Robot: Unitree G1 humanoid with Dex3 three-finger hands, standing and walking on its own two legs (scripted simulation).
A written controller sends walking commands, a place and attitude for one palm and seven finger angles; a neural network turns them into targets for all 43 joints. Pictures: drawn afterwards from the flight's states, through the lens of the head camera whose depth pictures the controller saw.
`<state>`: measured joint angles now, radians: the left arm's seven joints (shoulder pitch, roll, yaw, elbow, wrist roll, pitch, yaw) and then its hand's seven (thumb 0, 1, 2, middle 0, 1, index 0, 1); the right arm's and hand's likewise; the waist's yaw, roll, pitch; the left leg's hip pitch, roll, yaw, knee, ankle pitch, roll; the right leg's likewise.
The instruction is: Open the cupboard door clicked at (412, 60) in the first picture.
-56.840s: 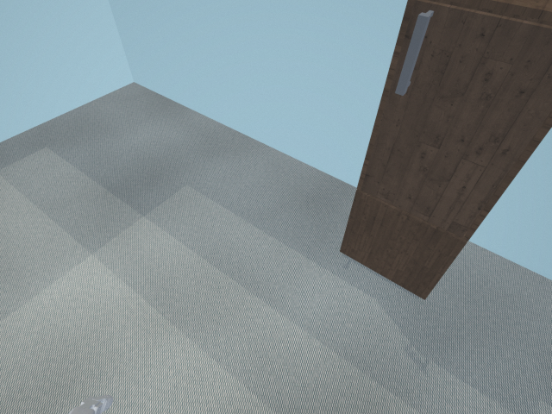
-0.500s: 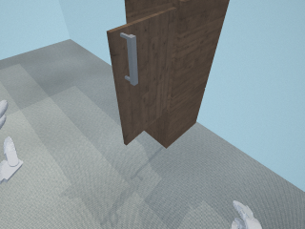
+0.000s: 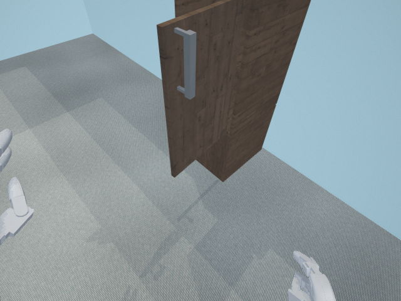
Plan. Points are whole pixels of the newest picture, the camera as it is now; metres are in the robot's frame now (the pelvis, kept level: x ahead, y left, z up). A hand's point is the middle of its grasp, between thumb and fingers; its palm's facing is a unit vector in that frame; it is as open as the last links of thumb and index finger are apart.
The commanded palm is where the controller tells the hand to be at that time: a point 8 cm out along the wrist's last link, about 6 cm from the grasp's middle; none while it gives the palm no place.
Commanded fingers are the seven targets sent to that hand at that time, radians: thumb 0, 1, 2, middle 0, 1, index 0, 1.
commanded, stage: stop stepping back and stand still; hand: left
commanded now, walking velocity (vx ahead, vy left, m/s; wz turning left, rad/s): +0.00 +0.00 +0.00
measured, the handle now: (184, 65) +0.64 +0.09 +0.15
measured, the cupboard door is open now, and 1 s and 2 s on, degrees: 95 95 95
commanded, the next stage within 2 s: let the arm hang, fingers relaxed in 0.42 s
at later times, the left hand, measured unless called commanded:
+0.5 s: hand (32, 215) +0.20 +0.26 +0.16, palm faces +0.41 -0.77 -0.48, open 7.4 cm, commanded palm none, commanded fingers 0.00 0.90 0.90 -0.20 -0.30 -0.20 -0.30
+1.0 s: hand out of the picture +0.01 +0.18 -0.17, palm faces +0.04 -0.97 -0.23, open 7.2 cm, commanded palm none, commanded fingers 0.00 0.90 0.90 -0.20 -0.30 -0.20 -0.30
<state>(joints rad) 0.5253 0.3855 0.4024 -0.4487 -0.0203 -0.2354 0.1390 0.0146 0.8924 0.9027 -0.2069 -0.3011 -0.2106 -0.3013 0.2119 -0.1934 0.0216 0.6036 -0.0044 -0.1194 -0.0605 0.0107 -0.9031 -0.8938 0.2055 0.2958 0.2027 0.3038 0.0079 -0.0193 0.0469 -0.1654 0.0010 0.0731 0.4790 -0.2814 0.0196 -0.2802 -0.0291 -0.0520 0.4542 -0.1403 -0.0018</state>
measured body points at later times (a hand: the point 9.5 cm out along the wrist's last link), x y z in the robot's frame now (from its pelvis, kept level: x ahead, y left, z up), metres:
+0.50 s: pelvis -0.01 +0.00 +0.00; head +0.01 -0.01 +0.45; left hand +0.17 +0.29 +0.18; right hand +0.15 -0.24 -0.09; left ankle -0.01 +0.10 -0.74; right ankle +0.07 -0.12 -0.74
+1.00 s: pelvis -0.02 -0.03 +0.00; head +0.02 -0.02 +0.45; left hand +0.01 +0.23 -0.16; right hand -0.01 -0.31 -0.14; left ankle -0.01 +0.10 -0.74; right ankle +0.07 -0.12 -0.74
